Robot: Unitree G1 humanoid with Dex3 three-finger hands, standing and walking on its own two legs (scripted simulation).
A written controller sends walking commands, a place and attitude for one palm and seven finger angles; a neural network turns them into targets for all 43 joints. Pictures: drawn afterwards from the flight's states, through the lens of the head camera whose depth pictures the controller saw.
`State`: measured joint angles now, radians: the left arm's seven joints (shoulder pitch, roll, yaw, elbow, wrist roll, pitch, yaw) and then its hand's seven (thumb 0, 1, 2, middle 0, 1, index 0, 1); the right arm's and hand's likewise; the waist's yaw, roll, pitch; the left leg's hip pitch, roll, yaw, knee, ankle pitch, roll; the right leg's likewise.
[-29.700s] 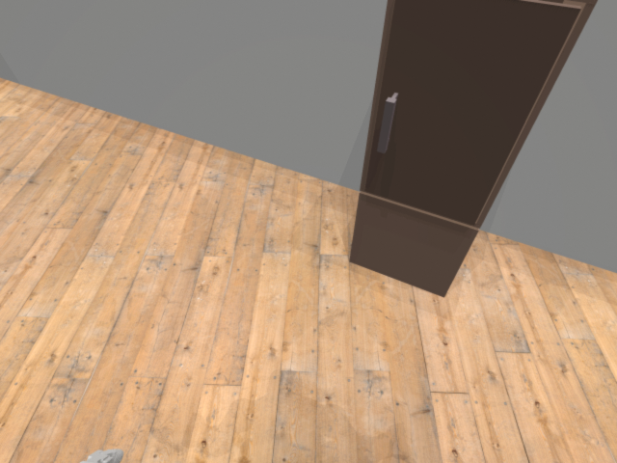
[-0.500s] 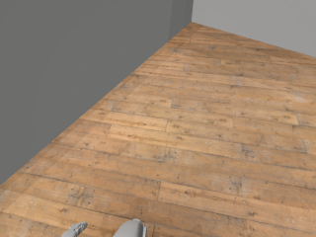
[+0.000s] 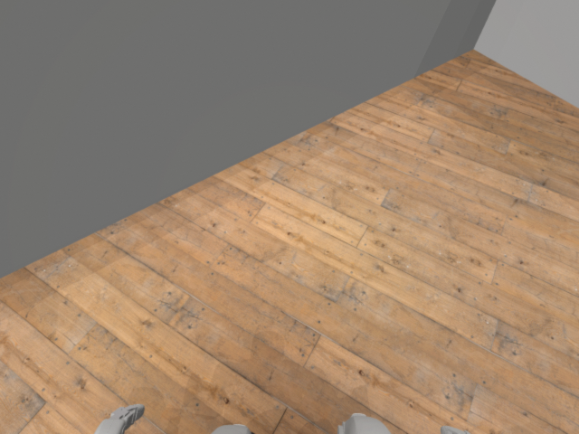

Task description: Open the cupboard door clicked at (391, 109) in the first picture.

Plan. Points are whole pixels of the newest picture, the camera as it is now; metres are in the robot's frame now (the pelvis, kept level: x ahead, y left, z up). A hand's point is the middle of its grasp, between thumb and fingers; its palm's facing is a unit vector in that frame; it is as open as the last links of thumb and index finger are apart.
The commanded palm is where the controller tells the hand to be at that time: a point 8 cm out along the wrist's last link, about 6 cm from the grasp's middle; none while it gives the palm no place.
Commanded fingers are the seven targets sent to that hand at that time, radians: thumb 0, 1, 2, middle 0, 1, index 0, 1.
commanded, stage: turn to face it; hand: left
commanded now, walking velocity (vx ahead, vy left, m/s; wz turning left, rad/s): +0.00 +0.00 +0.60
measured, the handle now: out of the picture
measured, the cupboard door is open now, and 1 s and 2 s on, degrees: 51 51 51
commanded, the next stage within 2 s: none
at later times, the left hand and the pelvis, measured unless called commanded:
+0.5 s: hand out of the picture +0.01 +0.19 -0.19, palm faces +0.34 -0.91 -0.23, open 7.4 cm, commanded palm none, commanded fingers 0.00 0.90 0.90 -0.20 -0.30 -0.20 -0.30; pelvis +0.02 -0.02 -0.01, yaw +19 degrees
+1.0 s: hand out of the picture +0.02 +0.13 -0.16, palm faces +0.58 -0.78 -0.23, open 7.4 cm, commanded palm none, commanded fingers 0.00 0.90 0.90 -0.20 -0.30 -0.20 -0.30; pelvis +0.07 -0.07 +0.00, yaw +37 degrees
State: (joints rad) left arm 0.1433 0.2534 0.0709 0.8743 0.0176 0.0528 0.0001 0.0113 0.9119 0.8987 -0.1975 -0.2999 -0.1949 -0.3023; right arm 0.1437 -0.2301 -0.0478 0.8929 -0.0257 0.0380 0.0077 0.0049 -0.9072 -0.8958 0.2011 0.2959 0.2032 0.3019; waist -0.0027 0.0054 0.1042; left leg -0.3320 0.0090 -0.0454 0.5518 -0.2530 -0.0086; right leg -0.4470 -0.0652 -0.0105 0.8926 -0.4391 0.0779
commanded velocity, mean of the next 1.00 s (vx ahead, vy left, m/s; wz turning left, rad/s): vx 0.00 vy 0.00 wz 0.60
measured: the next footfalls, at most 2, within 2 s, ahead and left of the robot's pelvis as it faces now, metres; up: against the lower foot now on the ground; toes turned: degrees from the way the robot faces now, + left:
right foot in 0.08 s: +0.06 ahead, -0.16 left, +0.00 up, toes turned +1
left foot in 0.40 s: +0.02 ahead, +0.09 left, +0.00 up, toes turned +22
